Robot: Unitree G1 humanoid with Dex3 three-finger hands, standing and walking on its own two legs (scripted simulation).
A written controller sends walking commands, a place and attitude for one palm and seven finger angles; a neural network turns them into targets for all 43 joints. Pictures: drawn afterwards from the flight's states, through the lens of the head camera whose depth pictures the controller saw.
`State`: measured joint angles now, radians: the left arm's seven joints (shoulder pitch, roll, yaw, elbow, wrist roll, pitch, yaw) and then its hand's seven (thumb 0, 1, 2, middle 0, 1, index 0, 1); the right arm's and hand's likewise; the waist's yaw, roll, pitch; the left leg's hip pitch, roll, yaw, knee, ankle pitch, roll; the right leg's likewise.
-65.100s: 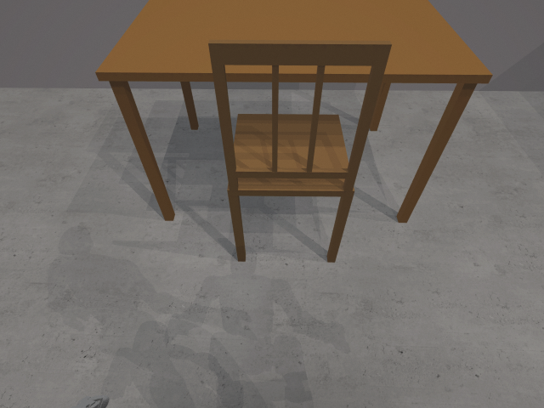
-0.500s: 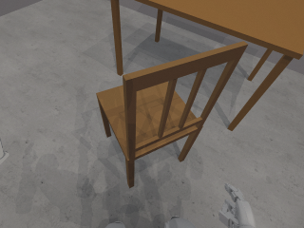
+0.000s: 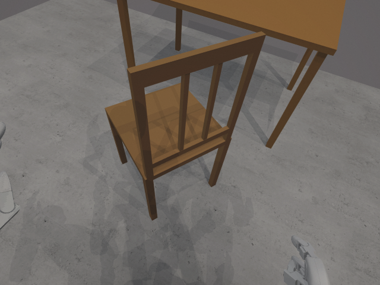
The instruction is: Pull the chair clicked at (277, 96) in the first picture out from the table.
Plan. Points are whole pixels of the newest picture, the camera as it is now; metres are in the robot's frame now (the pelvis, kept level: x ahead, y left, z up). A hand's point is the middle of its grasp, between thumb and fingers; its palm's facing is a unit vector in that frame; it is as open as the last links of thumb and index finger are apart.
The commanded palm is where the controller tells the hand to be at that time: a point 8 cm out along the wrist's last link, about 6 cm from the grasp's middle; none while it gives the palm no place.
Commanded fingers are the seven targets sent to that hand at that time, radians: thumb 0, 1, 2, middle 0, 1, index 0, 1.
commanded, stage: stop stepping back and stand still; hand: left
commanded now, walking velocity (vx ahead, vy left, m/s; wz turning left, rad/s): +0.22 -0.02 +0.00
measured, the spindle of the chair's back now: (182, 117) +0.59 +0.03 -0.06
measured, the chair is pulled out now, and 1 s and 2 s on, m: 0.51 0.51 0.51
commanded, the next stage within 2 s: let the arm hang, fingers relaxed in 0.60 s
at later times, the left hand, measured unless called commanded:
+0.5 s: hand out of the picture +0.15 +0.26 +0.17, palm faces +0.45 -0.76 -0.48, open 7.4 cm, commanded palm +0.09 +0.29 +0.18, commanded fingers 0.00 0.90 0.90 -0.20 -0.30 -0.20 -0.30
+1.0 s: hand out of the picture +0.06 +0.17 -0.16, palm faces +0.12 -0.98 -0.15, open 7.0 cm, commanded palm none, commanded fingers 0.00 0.90 0.90 -0.20 -0.30 -0.20 -0.30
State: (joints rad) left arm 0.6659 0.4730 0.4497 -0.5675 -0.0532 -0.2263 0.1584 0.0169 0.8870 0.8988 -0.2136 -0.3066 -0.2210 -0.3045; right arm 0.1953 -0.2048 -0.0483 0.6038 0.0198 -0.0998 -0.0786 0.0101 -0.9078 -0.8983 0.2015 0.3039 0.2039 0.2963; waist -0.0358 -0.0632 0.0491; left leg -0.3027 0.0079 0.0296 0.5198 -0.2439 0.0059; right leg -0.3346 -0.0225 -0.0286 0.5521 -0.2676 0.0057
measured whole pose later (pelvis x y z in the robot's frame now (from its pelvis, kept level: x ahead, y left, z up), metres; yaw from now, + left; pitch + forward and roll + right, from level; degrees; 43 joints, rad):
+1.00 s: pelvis -0.02 +0.00 +0.00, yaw +3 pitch -1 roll +0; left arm 0.25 0.14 0.03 0.85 -0.01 0.04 0.04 -0.03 0.99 0.90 -0.20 -0.30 -0.21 -0.30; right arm 0.23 -0.17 0.01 0.91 -0.03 0.00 0.00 0.01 -0.91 -0.90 0.20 0.30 0.20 0.30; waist -0.01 -0.04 0.04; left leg -0.26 -0.01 -0.02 0.52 -0.25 0.01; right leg -0.23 -0.01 -0.07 0.52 -0.27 -0.02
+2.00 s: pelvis -0.01 -0.01 +0.01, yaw +2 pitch -1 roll +0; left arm 0.35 0.11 0.00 1.12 0.01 0.00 0.04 0.01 0.91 0.90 -0.20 -0.30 -0.20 -0.30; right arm 0.36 -0.11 -0.01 1.12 -0.02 0.00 -0.04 0.00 -0.91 -0.90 0.20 0.30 0.20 0.30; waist 0.00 0.01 0.03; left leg -0.20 0.01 -0.01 0.46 -0.24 0.00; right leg -0.17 0.01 -0.05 0.44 -0.25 -0.03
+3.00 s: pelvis +0.00 -0.02 +0.01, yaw +1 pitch -1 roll +0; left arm 0.32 0.11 -0.01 1.10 0.00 0.00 0.04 0.01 0.91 0.90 -0.20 -0.30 -0.20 -0.30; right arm 0.33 -0.12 -0.01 1.13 -0.01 0.00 -0.04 0.00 -0.91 -0.90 0.20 0.30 0.20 0.30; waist 0.00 0.02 0.05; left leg -0.18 0.02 -0.01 0.44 -0.24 -0.02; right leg -0.16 0.03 -0.05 0.43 -0.26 -0.04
